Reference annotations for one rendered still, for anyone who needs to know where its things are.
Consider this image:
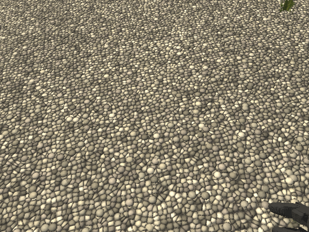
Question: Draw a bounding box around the right robot hand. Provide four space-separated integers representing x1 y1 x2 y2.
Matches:
268 202 309 232

